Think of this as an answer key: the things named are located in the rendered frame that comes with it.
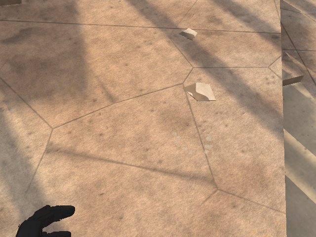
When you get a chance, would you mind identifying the robot left hand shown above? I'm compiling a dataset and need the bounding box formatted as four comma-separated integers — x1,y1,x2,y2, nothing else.
16,204,75,237

